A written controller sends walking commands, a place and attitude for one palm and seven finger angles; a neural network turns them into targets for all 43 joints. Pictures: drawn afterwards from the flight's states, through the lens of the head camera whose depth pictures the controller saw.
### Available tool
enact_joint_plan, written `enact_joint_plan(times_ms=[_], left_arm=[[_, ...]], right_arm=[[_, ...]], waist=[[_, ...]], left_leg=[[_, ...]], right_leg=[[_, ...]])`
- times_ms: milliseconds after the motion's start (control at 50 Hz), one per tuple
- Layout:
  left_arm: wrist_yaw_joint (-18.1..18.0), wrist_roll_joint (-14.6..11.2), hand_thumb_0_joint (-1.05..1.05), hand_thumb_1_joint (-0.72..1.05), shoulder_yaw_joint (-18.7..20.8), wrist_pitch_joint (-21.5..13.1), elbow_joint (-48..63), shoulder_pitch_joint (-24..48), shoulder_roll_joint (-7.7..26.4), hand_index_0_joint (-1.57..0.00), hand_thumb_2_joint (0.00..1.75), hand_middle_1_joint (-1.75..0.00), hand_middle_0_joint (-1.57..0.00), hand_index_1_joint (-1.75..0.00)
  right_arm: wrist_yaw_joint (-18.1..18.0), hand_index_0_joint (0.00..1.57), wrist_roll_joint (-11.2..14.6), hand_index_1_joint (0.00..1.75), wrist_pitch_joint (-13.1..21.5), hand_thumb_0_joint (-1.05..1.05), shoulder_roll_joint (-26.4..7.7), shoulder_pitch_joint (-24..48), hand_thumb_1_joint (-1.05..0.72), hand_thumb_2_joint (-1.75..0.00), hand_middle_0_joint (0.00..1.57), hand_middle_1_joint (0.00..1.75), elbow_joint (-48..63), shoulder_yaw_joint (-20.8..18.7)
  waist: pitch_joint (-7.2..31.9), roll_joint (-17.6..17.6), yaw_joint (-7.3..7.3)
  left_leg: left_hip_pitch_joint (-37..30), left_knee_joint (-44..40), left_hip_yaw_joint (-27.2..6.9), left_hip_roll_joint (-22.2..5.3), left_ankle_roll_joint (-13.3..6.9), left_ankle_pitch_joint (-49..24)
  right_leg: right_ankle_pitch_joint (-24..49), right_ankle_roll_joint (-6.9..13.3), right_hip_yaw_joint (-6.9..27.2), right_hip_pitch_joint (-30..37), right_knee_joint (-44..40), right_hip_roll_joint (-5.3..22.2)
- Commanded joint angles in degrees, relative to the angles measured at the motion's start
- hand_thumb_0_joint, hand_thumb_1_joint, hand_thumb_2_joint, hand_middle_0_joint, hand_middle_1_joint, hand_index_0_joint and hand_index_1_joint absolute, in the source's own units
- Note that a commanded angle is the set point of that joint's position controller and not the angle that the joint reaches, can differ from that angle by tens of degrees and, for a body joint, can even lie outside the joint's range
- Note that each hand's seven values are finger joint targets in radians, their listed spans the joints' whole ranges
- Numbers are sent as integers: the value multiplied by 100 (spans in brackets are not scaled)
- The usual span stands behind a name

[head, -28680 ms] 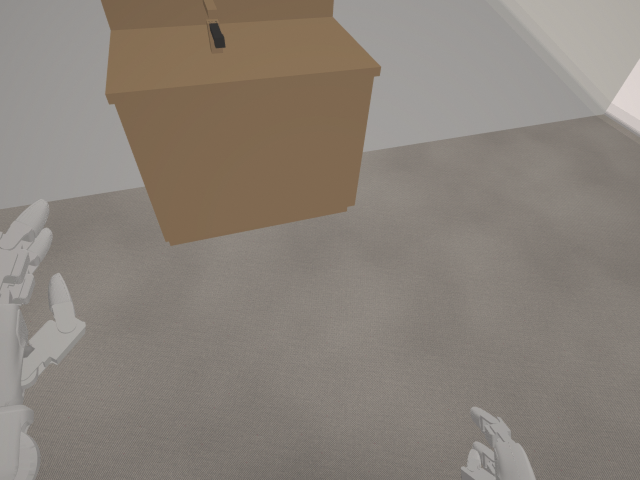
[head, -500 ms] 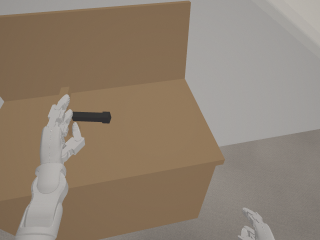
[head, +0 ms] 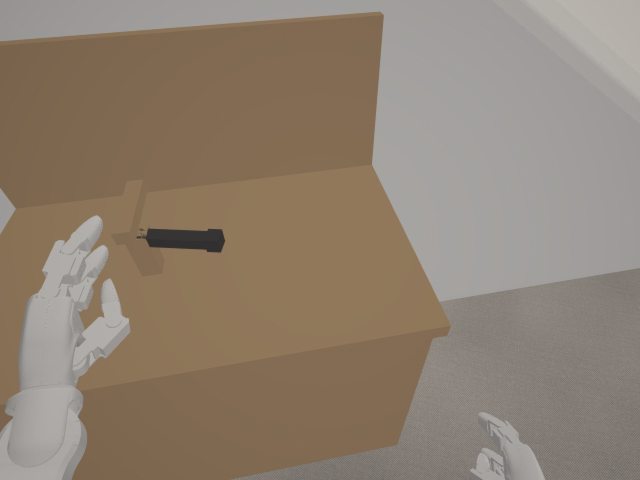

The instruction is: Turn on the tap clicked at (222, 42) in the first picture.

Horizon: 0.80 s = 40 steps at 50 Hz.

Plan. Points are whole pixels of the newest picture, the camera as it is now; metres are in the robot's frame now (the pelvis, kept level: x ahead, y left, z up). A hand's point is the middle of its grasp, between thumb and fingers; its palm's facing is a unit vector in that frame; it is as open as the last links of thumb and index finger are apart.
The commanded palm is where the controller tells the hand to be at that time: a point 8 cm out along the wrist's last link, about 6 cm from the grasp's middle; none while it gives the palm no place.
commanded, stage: draw the hand back beside the body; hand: left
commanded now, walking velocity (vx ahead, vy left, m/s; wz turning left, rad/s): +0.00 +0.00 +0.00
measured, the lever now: (214, 240) +0.47 +0.24 +0.02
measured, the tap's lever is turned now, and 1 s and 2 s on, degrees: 75 75 75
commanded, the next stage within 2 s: step back with the hand held close in 0.40 s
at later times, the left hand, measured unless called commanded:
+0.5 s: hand (115, 342) +0.19 +0.22 +0.16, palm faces +0.40 -0.86 -0.33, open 7.5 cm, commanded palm +0.15 +0.27 +0.17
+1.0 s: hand (55, 381) +0.15 +0.26 +0.16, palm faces +0.35 -0.82 -0.45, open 7.4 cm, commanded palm +0.11 +0.29 +0.17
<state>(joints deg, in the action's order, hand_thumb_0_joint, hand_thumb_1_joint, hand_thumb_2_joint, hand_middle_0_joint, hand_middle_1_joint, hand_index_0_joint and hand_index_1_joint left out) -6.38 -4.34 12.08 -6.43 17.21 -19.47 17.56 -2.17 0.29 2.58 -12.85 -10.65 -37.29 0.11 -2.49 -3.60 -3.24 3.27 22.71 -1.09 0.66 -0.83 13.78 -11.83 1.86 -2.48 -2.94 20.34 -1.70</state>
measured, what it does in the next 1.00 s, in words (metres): shifts its weight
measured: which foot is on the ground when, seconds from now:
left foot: down 0.00-1.00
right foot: down 0.00-1.00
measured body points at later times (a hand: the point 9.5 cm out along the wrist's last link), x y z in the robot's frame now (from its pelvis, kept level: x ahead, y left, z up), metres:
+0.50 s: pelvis +0.00 -0.01 +0.00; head -0.03 -0.03 +0.45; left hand +0.17 +0.27 +0.17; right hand +0.19 -0.23 -0.09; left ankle -0.01 +0.11 -0.74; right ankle +0.00 -0.10 -0.74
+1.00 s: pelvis -0.06 +0.02 -0.01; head -0.04 +0.01 +0.44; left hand +0.13 +0.30 +0.18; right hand +0.12 -0.23 -0.09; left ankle -0.01 +0.11 -0.74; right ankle +0.00 -0.10 -0.74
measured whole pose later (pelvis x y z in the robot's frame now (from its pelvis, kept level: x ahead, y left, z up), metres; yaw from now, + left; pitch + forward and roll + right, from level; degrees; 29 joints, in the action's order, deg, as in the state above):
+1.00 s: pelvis -0.06 +0.02 -0.01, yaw -1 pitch -1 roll +0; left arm -7.1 -2.6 19.6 -10.9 28.0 -28.9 22.8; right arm -4.1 0.6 0.5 -13.0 -11.0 -31.4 -0.9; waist -2.9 -1.0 -1.6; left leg 16.1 27.9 0.7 1.7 -2.3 10.8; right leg -8.7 0.3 -1.1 -16.4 26.2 -0.4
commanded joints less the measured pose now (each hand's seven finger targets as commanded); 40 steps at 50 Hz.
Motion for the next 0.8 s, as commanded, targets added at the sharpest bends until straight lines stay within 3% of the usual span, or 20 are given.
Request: enact_joint_plan(times_ms=[0,100,140,200,340,440,460,500,520,540,580,640,700,780], left_arm=[[-83,-38,0,90,842,-442,1639,306,1207,-20,90,-30,-20,-30],[-80,-58,0,90,987,-461,1881,-77,1219,-20,90,-30,-20,-30],[-67,-48,0,90,807,-463,1710,17,1035,-20,90,-30,-20,-30],[-68,-52,0,90,764,-476,1598,241,1030,-20,90,-30,-20,-30],[-136,-35,0,90,821,-529,1666,157,1104,-20,90,-30,-20,-30],[-132,-59,0,90,884,-512,1628,48,1140,-20,90,-30,-20,-30],[-119,-50,0,90,823,-510,1650,72,1081,-20,90,-30,-20,-30],[-140,-68,0,90,1042,-528,1801,355,1320,-20,90,-30,-20,-30],[-167,-66,0,90,1839,-730,2190,1022,2046,-20,90,-30,-20,-30],[-100,-43,0,90,1463,-747,1581,418,1539,-20,90,-30,-20,-30],[-18,-4,0,90,1177,-675,1300,-41,1218,-20,90,-30,-20,-30],[10,7,0,90,970,-672,1406,-366,1033,-20,90,-30,-20,-30],[-27,27,0,90,1101,-670,1783,-534,1204,-20,90,-30,-20,-30],[-106,66,0,90,1366,-723,2214,-667,1457,-20,90,-30,-20,-30]], right_arm=[[-56,20,2,30,340,0,-613,870,-90,-90,20,30,1003,-213],[-70,20,12,30,370,0,-600,874,-90,-90,20,30,1012,-241],[-78,20,12,30,386,0,-575,879,-90,-90,20,30,981,-236],[-120,20,24,30,410,0,-600,920,-90,-90,20,30,959,-250],[-154,20,5,30,473,0,-574,920,-90,-90,20,30,970,-233],[-162,20,4,30,473,0,-553,944,-90,-90,20,30,975,-229],[-155,20,12,30,471,0,-542,956,-90,-90,20,30,968,-226],[-165,20,17,30,475,0,-571,968,-90,-90,20,30,962,-221],[-188,20,58,30,401,0,-617,873,-90,-90,20,30,1169,-183],[-198,20,19,30,353,0,-528,775,-90,-90,20,30,1018,-174],[-156,20,20,30,256,0,-575,669,-90,-90,20,30,1124,-226],[-157,20,35,30,171,0,-645,661,-90,-90,20,30,1277,-262],[-166,20,35,30,75,0,-701,671,-90,-90,20,30,1387,-290],[-206,20,43,30,-5,0,-690,665,-90,-90,20,30,1530,-315]], waist=[[628,-17,-18],[477,-26,-12],[314,34,30],[162,177,75],[525,55,-4],[446,141,-7],[363,1,9],[363,13,10],[71,88,74],[212,405,152],[509,677,178],[882,145,158],[1123,135,133],[1187,246,110]], left_leg=[[148,-285,-112,-170,-10,-1168],[200,-196,-71,-186,-30,-1132],[253,-177,-63,-175,-43,-955],[244,-175,-61,-154,-89,-703],[158,-177,-72,-110,-98,-739],[186,-157,-40,-118,-110,-735],[192,-152,-31,-128,-101,-713],[198,-165,-56,-114,-110,-685],[445,50,-190,-264,-197,-512],[420,220,-259,-277,-190,-638],[338,340,-229,-342,-154,-1019],[284,227,-189,-463,-153,-1649],[372,107,-286,-547,-144,-1986],[727,23,-398,-616,-153,-1848]], right_leg=[[971,62,209,105,-258,180],[981,49,232,-37,-274,201],[799,34,221,-193,-295,203],[526,16,262,-372,-378,208],[579,16,244,-150,-318,239],[603,4,263,-172,-346,251],[575,14,277,-224,-357,253],[537,23,297,-210,-405,257],[1125,0,987,-752,-603,586],[1522,1,943,-731,-517,777],[2130,-14,929,-656,-312,895],[2259,-100,744,-564,0,807],[2118,-121,628,-454,175,719],[1757,-147,578,-442,315,628]])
